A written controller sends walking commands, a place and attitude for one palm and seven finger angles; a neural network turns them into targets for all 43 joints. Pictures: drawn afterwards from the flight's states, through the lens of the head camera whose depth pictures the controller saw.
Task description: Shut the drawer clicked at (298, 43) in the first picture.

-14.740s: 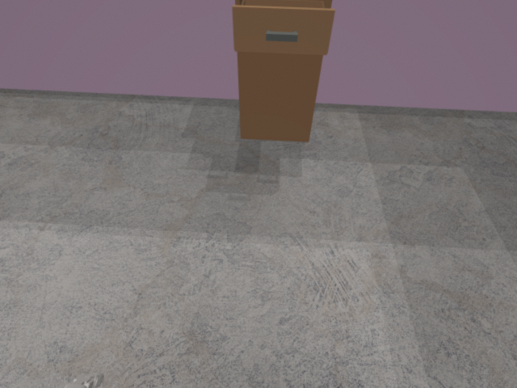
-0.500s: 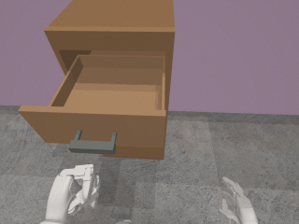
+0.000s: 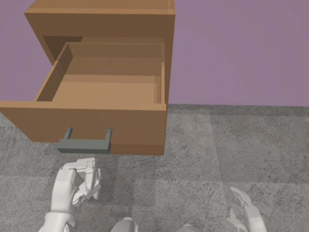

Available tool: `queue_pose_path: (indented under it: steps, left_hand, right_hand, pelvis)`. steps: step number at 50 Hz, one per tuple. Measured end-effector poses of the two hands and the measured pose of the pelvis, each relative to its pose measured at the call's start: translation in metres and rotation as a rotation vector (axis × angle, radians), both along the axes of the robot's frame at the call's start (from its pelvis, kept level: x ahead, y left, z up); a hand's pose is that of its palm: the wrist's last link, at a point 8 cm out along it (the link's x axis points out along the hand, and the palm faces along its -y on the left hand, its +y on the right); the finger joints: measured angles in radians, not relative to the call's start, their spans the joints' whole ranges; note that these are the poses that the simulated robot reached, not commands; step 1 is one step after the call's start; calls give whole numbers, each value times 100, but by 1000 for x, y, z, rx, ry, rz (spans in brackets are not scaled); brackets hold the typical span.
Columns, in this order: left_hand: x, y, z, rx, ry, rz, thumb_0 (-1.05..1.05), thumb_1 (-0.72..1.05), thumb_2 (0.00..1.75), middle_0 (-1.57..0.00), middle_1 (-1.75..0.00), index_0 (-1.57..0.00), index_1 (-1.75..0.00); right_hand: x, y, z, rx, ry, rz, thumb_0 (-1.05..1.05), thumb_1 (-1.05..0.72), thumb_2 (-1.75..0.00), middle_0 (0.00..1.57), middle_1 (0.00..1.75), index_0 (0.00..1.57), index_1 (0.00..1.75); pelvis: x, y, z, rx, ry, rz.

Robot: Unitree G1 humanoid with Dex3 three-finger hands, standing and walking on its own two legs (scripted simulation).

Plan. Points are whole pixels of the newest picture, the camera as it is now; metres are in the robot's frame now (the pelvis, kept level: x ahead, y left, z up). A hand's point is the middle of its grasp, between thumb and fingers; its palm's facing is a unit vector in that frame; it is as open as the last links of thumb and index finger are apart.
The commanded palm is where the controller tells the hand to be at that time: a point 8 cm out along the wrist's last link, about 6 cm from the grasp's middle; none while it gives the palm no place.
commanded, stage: bring the fist close to the handle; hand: left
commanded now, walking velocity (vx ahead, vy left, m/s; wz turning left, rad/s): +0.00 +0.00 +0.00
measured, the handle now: (87, 138) +0.33 +0.18 +0.07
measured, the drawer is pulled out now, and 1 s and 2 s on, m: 0.29 0.26 0.14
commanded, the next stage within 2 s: push the drawer shut in 0.30 s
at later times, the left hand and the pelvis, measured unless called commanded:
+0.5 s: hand (98, 182) +0.22 +0.13 +0.06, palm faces -0.02 -1.00 -0.04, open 3.2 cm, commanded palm +0.21 +0.19 +0.07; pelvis +0.00 +0.00 +0.00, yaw +0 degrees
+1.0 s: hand (101, 161) +0.27 +0.14 +0.06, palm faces -0.03 -1.00 -0.04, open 3.1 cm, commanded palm +0.27 +0.19 +0.07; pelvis -0.01 +0.01 +0.00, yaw +1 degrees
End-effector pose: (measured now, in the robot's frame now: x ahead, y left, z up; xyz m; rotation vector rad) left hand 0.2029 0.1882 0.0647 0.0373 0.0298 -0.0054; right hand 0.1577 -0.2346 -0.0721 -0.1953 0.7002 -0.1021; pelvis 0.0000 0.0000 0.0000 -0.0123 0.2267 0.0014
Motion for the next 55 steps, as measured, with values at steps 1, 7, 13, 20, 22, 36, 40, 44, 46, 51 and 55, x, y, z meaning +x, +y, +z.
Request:
queue_pose_path:
  steps: [1,7,13,20,22,36,40,44,46,51,55]
  left_hand:
    - [0,0,1,-1,-2,1,1,90,90,-140,-160,-140,-160]
    - [-6,-1,6,-2,-8,1,1,90,90,-140,-160,-140,-160]
    - [-6,-1,1,1,2,-1,1,90,90,-140,-160,-140,-160]
    - [-3,0,4,-1,-15,1,1,90,90,-140,-160,-140,-160]
    - [-2,-1,4,-1,-10,-4,1,90,90,-140,-160,-140,-160]
    - [27,5,1,2,-18,-17,1,89,90,-140,-160,-140,-160]
    - [30,4,1,1,-14,-17,2,89,91,-140,-160,-140,-160]
    - [35,4,0,1,-28,-17,1,88,92,-140,-160,-140,-160]
    - [39,4,-1,2,-36,-19,0,88,93,-140,-160,-140,-160]
    - [54,4,-3,5,-42,-25,-2,87,94,-140,-160,-140,-160]
    - [68,5,-2,5,-34,-25,-1,87,94,-140,-160,-140,-160]
  right_hand:
    - [0,0,0,1,2,-3,1,-90,-90,21,30,21,30]
    - [0,1,1,8,4,-12,1,-90,-90,21,30,20,30]
    - [3,4,0,8,-1,-2,1,-90,-90,21,30,20,30]
    - [5,7,1,11,-4,3,1,-90,-90,21,30,21,30]
    - [5,8,1,12,-3,3,1,-90,-90,21,30,21,30]
    - [-2,6,-2,-2,41,-3,1,-90,-90,21,30,21,30]
    - [-5,6,-1,-5,51,-4,1,-90,-90,21,30,21,30]
    - [-8,6,-3,-11,63,1,1,-90,-90,21,30,21,30]
    - [-9,6,-5,-14,70,2,1,-90,-90,21,30,21,30]
    - [-12,7,-8,-15,88,3,1,-90,-90,21,30,21,30]
    - [-16,8,-8,-10,98,-5,1,-90,-90,21,30,21,30]
  pelvis:
    - [0,0,0,0,0,0]
    - [1,1,2,0,-1,0]
    - [-1,1,0,-2,3,2]
    - [0,3,-1,-5,4,4]
    - [0,3,0,-5,3,4]
    - [1,6,2,-8,6,4]
    - [1,7,4,-7,4,5]
    - [-1,8,3,-8,3,8]
    - [-3,8,3,-9,3,9]
    - [-8,8,2,-11,0,11]
    - [-11,9,4,-10,-3,9]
